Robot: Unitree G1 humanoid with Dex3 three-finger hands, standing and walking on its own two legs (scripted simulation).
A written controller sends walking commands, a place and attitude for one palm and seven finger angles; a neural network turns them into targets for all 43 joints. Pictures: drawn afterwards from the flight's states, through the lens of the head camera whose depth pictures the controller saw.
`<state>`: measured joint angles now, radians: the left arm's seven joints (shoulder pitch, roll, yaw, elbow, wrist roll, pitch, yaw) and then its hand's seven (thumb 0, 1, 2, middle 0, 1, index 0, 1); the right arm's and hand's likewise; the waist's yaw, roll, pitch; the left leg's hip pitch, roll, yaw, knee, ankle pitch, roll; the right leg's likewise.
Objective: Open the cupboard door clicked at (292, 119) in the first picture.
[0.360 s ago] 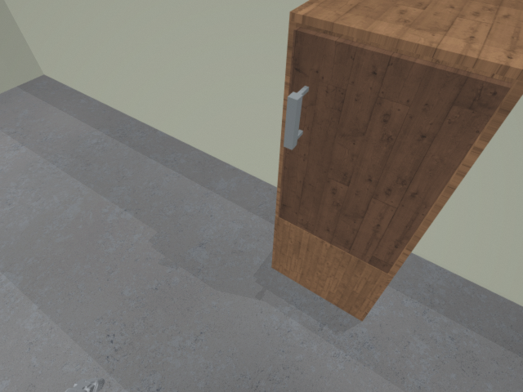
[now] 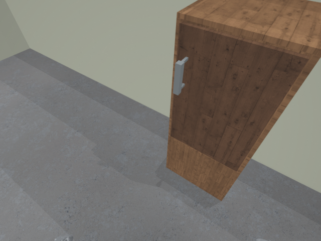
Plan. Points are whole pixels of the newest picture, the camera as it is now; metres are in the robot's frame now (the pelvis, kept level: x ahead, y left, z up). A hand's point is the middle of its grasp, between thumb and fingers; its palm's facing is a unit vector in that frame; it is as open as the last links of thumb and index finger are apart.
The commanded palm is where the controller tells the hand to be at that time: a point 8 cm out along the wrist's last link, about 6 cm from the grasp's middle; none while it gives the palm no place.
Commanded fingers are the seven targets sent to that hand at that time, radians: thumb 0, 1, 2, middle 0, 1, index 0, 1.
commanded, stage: stand and wait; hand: left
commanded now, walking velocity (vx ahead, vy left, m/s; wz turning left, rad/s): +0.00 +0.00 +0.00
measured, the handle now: (181, 75) +0.65 -0.03 +0.06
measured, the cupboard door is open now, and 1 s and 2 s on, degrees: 0 0 0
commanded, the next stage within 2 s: look at it before walking up in 0.46 s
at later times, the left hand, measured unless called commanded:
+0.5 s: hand out of the picture +0.07 +0.24 -0.15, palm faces -0.02 -0.94 -0.34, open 7.4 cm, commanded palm none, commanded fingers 0.00 0.90 0.90 -0.20 -0.30 -0.20 -0.30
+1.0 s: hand out of the picture +0.06 +0.23 -0.15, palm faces -0.02 -0.94 -0.33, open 7.4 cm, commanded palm none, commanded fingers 0.00 0.90 0.90 -0.20 -0.30 -0.20 -0.30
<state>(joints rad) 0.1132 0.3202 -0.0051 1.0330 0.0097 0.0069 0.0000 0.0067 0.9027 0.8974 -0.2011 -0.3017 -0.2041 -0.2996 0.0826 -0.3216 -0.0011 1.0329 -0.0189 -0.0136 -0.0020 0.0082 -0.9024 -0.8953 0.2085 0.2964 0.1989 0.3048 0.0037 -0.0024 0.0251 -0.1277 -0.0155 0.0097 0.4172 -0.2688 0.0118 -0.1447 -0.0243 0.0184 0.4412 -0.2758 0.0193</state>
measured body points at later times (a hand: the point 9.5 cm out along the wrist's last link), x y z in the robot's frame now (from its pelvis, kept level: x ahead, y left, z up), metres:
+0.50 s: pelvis -0.01 -0.01 +0.00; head -0.01 -0.02 +0.45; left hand +0.07 +0.28 -0.12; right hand +0.06 -0.31 -0.13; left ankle -0.03 +0.11 -0.74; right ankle -0.02 -0.13 -0.74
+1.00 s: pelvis -0.02 -0.01 +0.01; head -0.01 -0.02 +0.45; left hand +0.06 +0.28 -0.13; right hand +0.05 -0.31 -0.13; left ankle -0.03 +0.11 -0.74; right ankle -0.02 -0.13 -0.74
